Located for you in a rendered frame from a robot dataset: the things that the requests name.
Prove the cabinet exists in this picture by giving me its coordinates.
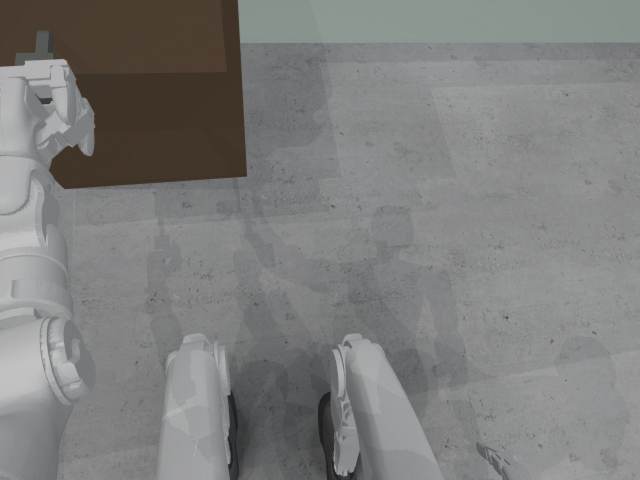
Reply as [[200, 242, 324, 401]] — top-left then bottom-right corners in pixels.
[[42, 0, 247, 189]]

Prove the handle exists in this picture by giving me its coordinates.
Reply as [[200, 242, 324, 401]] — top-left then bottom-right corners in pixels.
[[15, 30, 57, 103]]

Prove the robot left forearm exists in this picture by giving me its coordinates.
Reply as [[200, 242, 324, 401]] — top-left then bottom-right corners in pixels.
[[0, 155, 74, 330]]

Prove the robot left upper arm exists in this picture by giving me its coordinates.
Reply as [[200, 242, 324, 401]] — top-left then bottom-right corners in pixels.
[[0, 316, 96, 480]]

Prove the robot left thigh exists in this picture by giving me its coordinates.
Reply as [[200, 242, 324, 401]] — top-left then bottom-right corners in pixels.
[[154, 340, 231, 480]]

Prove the robot left hand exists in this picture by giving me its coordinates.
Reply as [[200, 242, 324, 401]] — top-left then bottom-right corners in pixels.
[[0, 59, 95, 171]]

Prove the robot thigh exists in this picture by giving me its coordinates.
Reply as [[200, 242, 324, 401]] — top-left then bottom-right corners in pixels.
[[154, 340, 231, 480], [329, 339, 445, 480]]

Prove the robot right hand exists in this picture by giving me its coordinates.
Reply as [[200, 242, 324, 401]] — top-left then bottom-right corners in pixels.
[[476, 440, 536, 480]]

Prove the drawer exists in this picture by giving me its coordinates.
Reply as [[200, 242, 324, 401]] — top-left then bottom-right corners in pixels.
[[0, 0, 227, 74]]

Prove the robot right thigh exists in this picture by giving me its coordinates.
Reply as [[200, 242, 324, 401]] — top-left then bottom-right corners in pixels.
[[329, 339, 445, 480]]

